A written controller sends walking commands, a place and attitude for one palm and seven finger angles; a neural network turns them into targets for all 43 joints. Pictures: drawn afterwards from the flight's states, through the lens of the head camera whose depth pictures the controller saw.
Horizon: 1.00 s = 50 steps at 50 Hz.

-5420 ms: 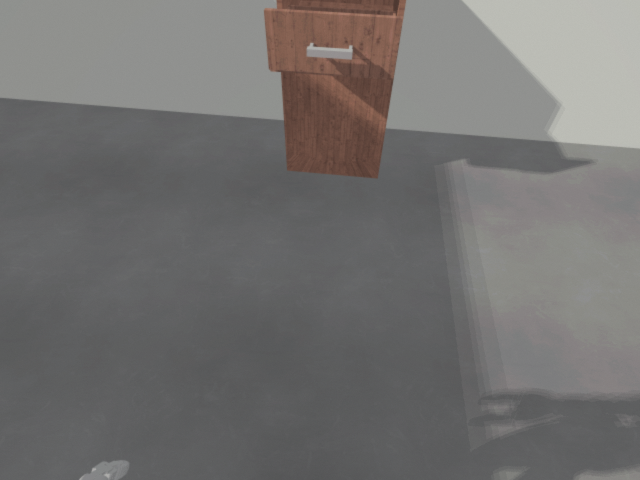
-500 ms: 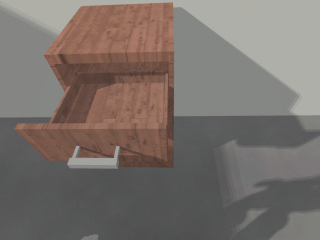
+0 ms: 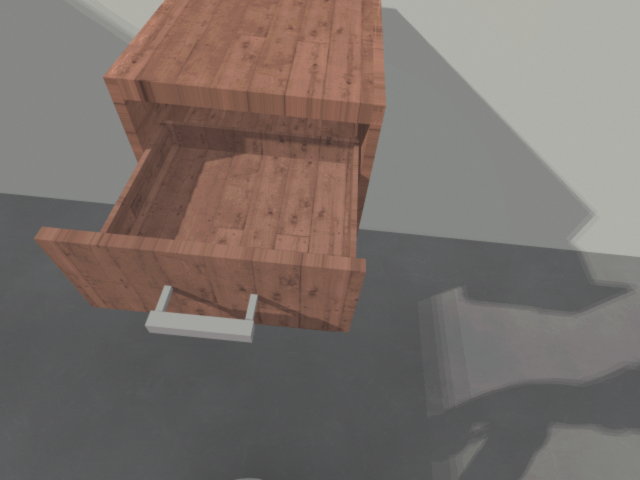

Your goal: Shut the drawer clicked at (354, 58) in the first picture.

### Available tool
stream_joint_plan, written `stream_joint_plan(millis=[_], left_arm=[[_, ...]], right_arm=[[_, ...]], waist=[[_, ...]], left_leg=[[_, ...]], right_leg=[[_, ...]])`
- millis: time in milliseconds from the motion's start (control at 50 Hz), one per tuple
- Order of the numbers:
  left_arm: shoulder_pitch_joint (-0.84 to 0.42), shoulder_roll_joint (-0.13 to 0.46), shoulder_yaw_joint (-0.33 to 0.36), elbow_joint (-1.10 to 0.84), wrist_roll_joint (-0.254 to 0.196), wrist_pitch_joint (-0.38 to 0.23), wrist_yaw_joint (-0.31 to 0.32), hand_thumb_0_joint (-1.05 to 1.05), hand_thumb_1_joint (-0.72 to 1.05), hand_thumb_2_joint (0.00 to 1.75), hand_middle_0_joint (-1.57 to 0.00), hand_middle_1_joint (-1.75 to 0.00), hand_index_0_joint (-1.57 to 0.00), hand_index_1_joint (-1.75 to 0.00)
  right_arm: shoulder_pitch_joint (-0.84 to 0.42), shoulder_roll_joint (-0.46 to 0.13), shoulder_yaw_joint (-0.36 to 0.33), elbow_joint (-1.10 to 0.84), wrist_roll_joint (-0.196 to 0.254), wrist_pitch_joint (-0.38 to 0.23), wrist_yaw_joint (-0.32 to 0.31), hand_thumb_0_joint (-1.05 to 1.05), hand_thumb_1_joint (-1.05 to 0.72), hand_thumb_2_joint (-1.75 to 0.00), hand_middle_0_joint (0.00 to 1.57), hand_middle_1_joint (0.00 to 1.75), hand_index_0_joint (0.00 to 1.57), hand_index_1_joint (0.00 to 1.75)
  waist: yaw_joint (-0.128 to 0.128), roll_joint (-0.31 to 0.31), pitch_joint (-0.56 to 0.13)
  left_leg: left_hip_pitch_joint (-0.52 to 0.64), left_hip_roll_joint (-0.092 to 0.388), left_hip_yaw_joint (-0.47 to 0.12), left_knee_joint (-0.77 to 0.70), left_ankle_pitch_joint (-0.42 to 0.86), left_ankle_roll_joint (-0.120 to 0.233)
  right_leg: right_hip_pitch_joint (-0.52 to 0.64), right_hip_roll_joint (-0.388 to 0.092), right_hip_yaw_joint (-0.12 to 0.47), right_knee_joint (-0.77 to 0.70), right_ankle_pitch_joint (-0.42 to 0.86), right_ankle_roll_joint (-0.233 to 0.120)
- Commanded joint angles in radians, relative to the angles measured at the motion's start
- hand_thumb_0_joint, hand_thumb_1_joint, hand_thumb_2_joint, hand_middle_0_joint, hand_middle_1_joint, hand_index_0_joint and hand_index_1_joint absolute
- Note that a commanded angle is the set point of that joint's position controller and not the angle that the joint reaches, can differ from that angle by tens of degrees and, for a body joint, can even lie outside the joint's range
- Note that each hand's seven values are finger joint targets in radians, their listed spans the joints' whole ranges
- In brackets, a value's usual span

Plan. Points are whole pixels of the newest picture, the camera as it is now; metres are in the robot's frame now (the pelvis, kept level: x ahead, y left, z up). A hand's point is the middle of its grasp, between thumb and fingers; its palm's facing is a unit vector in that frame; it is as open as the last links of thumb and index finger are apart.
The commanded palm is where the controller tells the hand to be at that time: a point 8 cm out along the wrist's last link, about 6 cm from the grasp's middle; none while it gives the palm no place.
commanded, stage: come to a stop and stand still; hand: left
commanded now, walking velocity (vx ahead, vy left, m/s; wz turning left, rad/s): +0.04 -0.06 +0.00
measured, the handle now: (205, 312) +0.32 +0.19 -0.02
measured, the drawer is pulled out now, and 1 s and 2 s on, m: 0.30 0.30 0.30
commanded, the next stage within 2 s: look again from close up in 0.52 s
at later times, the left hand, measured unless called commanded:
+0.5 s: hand out of the picture -0.04 +0.11 -0.18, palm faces +0.04 -0.98 -0.18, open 7.3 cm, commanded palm none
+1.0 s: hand out of the picture -0.05 +0.17 -0.18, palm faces +0.04 -0.98 -0.21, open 7.3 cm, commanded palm none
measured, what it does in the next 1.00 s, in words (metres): steps on the spot: right foot, then left foot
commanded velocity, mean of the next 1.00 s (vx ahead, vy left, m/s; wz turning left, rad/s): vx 0.00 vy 0.00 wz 0.00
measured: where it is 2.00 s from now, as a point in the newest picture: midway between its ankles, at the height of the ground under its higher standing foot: outside the picture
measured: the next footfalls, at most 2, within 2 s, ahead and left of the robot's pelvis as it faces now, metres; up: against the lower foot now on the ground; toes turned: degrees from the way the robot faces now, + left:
right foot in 0.18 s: +0.03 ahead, -0.15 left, +0.00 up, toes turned +0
left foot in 0.74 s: +0.01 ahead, +0.08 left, +0.00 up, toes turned +6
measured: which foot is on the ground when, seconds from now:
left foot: down 0.00-0.62, up 0.64-0.72, down 0.74-1.00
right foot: up 0.00-0.16, down 0.18-1.00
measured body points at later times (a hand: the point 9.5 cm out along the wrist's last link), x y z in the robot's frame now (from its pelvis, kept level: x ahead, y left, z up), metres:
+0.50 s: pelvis -0.05 -0.05 +0.00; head -0.04 -0.05 +0.45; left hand -0.04 +0.17 -0.16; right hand -0.08 -0.28 -0.16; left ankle -0.01 +0.10 -0.74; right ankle -0.07 -0.15 -0.74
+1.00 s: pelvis -0.06 -0.01 +0.00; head -0.04 -0.01 +0.45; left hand -0.05 +0.22 -0.16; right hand -0.05 -0.24 -0.16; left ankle -0.03 +0.08 -0.74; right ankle -0.07 -0.15 -0.74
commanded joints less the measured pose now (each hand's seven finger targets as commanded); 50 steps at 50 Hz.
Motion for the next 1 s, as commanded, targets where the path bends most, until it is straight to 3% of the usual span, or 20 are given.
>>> stream_joint_plan(millis=[0,80,120,160,200,240,280,360,400,580,600,620,640,660,680,720,760,780,840,980], left_arm=[[0.078,0.046,0.006,-0.045,-0.002,0.001,-0.006,0.00,0.90,0.90,-0.20,-0.30,-0.20,-0.30],[0.112,0.023,-0.007,-0.033,-0.003,-0.011,-0.010,0.00,0.90,0.90,-0.20,-0.30,-0.20,-0.30],[0.189,0.038,-0.006,-0.003,0.003,-0.019,-0.009,0.00,0.90,0.90,-0.20,-0.30,-0.20,-0.30],[0.110,0.137,-0.002,-0.029,0.007,-0.034,-0.005,0.00,0.90,0.90,-0.20,-0.30,-0.20,-0.30],[0.019,0.137,0.001,-0.054,0.003,-0.043,-0.004,0.00,0.90,0.90,-0.20,-0.30,-0.20,-0.30],[-0.009,0.104,-0.009,-0.045,-0.001,-0.048,-0.007,0.00,0.90,0.90,-0.20,-0.30,-0.20,-0.30],[0.019,0.087,-0.015,-0.026,-0.007,-0.057,-0.009,0.00,0.90,0.90,-0.20,-0.30,-0.20,-0.30],[0.076,0.061,-0.024,0.016,-0.015,-0.057,-0.011,0.00,0.90,0.90,-0.20,-0.30,-0.20,-0.30],[0.087,0.067,-0.022,0.039,-0.020,-0.052,-0.011,0.00,0.90,0.90,-0.20,-0.30,-0.20,-0.30],[0.096,0.052,-0.021,0.049,-0.017,-0.047,-0.012,0.00,0.90,0.90,-0.20,-0.30,-0.20,-0.30],[0.192,0.065,-0.032,0.063,0.005,-0.090,0.027,0.00,0.90,0.90,-0.20,-0.30,-0.20,-0.30],[0.142,0.122,-0.027,0.013,0.004,-0.100,0.020,0.00,0.90,0.90,-0.20,-0.30,-0.20,-0.30],[0.087,0.105,-0.027,-0.013,0.004,-0.101,0.015,0.00,0.90,0.90,-0.20,-0.30,-0.20,-0.30],[0.061,0.111,-0.019,-0.041,0.002,-0.101,0.015,0.00,0.90,0.90,-0.20,-0.30,-0.20,-0.30],[0.065,0.095,-0.025,-0.042,-0.001,-0.099,0.013,0.00,0.90,0.90,-0.20,-0.30,-0.20,-0.30],[0.075,0.059,-0.031,-0.047,-0.006,-0.086,0.010,0.00,0.90,0.90,-0.20,-0.30,-0.20,-0.30],[0.105,0.047,-0.029,-0.049,-0.003,-0.064,0.007,0.00,0.90,0.90,-0.20,-0.30,-0.20,-0.30],[0.131,0.037,-0.034,-0.041,-0.002,-0.060,0.006,0.00,0.90,0.90,-0.20,-0.30,-0.20,-0.30],[0.145,0.033,-0.041,-0.032,-0.001,-0.061,-0.002,0.00,0.90,0.90,-0.20,-0.30,-0.20,-0.30],[0.147,0.050,-0.045,-0.031,-0.002,-0.065,-0.007,0.00,0.90,0.90,-0.20,-0.30,-0.20,-0.30]], right_arm=[[0.094,-0.192,-0.049,-0.023,-0.002,-0.002,-0.004,0.00,-0.90,-0.90,0.20,0.30,0.20,0.30],[0.092,-0.203,-0.059,-0.009,-0.005,0.003,0.011,0.00,-0.90,-0.90,0.20,0.30,0.20,0.30],[0.089,-0.182,-0.062,-0.009,0.003,0.009,0.016,0.00,-0.90,-0.90,0.20,0.30,0.20,0.30],[0.094,-0.080,-0.040,-0.021,0.013,0.018,0.030,0.00,-0.90,-0.90,0.20,0.30,0.20,0.30],[0.058,-0.094,-0.037,-0.022,-0.002,0.027,0.032,0.00,-0.90,-0.90,0.20,0.30,0.20,0.30],[0.122,-0.095,-0.031,0.020,0.000,0.019,0.029,0.00,-0.90,-0.90,0.20,0.30,0.20,0.30],[0.159,-0.087,-0.020,0.050,0.002,0.007,0.025,0.00,-0.90,-0.90,0.20,0.30,0.20,0.30],[0.198,-0.113,-0.003,0.092,0.003,-0.011,0.009,0.00,-0.90,-0.90,0.20,0.30,0.20,0.30],[0.196,-0.111,0.003,0.110,0.004,-0.016,0.006,0.00,-0.90,-0.90,0.20,0.30,0.20,0.30],[0.255,-0.095,0.002,0.121,0.001,-0.006,0.006,0.00,-0.90,-0.90,0.20,0.30,0.20,0.30],[0.125,-0.111,0.011,0.049,0.002,-0.029,0.022,0.00,-0.90,-0.90,0.20,0.30,0.20,0.30],[0.205,-0.054,0.010,0.015,0.004,-0.017,0.030,0.00,-0.90,-0.90,0.20,0.30,0.20,0.30],[0.249,-0.063,0.006,0.019,0.003,-0.015,0.034,0.00,-0.90,-0.90,0.20,0.30,0.20,0.30],[0.266,-0.060,0.009,0.013,-0.002,-0.017,0.036,0.00,-0.90,-0.90,0.20,0.30,0.20,0.30],[0.286,-0.060,0.013,0.012,-0.001,-0.020,0.035,0.00,-0.90,-0.90,0.20,0.30,0.20,0.30],[0.307,-0.083,0.015,0.012,-0.002,-0.031,0.031,0.00,-0.90,-0.90,0.20,0.30,0.20,0.30],[0.277,-0.111,0.014,0.003,-0.008,-0.035,0.028,0.00,-0.90,-0.90,0.20,0.30,0.20,0.30],[0.254,-0.119,0.016,-0.005,-0.006,-0.033,0.025,0.00,-0.90,-0.90,0.20,0.30,0.20,0.30],[0.234,-0.131,0.012,-0.016,-0.003,-0.030,0.025,0.00,-0.90,-0.90,0.20,0.30,0.20,0.30],[0.220,-0.151,0.014,0.005,0.000,-0.040,0.027,0.00,-0.90,-0.90,0.20,0.30,0.20,0.30]], waist=[[-0.041,0.200,-0.154],[-0.035,0.199,-0.129],[-0.007,0.131,-0.114],[-0.043,-0.111,-0.024],[-0.032,-0.218,0.032],[-0.059,-0.150,0.021],[-0.059,-0.075,-0.011],[-0.034,-0.020,0.004],[-0.025,0.112,-0.024],[-0.034,0.033,0.018],[0.022,0.020,0.064],[-0.052,-0.026,-0.011],[-0.075,-0.019,-0.059],[-0.074,-0.004,-0.080],[-0.081,-0.033,-0.063],[-0.072,0.023,-0.007],[-0.042,0.202,0.026],[-0.027,0.199,0.060],[-0.021,0.041,0.066],[-0.022,0.064,-0.010]], left_leg=[[0.191,0.279,-0.232,-0.151,0.292,0.145],[0.097,0.254,-0.249,-0.181,0.037,0.111],[0.002,0.173,-0.183,-0.123,-0.108,0.037],[-0.052,0.029,-0.067,0.046,-0.209,-0.062],[-0.013,0.031,-0.096,0.172,-0.187,-0.054],[0.007,0.031,-0.098,0.187,-0.128,-0.051],[0.056,0.032,-0.091,0.094,-0.048,-0.058],[0.123,0.088,-0.142,-0.062,0.119,-0.051],[0.111,0.087,-0.148,-0.075,0.148,-0.047],[0.087,0.062,-0.135,-0.093,-0.008,-0.052],[-0.041,0.040,-0.092,0.151,-0.064,-0.077],[-0.040,0.036,-0.114,0.211,-0.189,-0.052],[-0.010,0.039,-0.094,0.233,-0.184,-0.046],[0.023,0.029,-0.062,0.186,-0.131,-0.050],[0.065,0.031,-0.062,0.127,-0.105,-0.044],[0.061,0.058,-0.115,0.031,-0.042,-0.026],[-0.048,0.091,-0.200,-0.072,-0.092,-0.001],[-0.100,0.105,-0.234,-0.118,-0.183,0.014],[-0.120,0.079,-0.229,-0.144,-0.278,0.013],[-0.017,0.082,-0.221,-0.158,-0.178,0.015]], right_leg=[[-0.030,-0.026,-0.004,-0.084,-0.021,0.002],[0.111,-0.018,-0.054,-0.363,0.040,-0.016],[0.243,-0.022,-0.066,-0.617,0.216,-0.024],[0.096,-0.249,0.203,-0.810,0.059,-0.120],[-0.047,-0.253,0.231,-0.851,0.020,-0.164],[0.006,-0.204,0.141,-0.782,0.173,-0.161],[0.063,-0.169,0.087,-0.708,0.321,-0.135],[0.091,-0.092,0.057,-0.685,0.272,-0.074],[0.152,-0.090,0.039,-0.664,0.315,-0.063],[0.111,-0.091,0.058,-0.734,0.109,-0.068],[0.126,-0.169,0.152,-0.724,0.591,-0.024],[0.129,-0.234,0.159,-0.726,0.492,-0.082],[0.106,-0.205,0.107,-0.715,0.338,-0.128],[0.124,-0.183,0.068,-0.682,0.386,-0.146],[0.085,-0.165,0.056,-0.661,0.302,-0.139],[0.040,-0.098,0.030,-0.614,0.152,-0.110],[0.092,-0.051,-0.015,-0.551,0.098,-0.087],[0.118,-0.033,-0.026,-0.542,0.092,-0.076],[0.133,-0.047,-0.008,-0.569,0.105,-0.075],[0.155,-0.068,-0.013,-0.578,0.186,-0.059]])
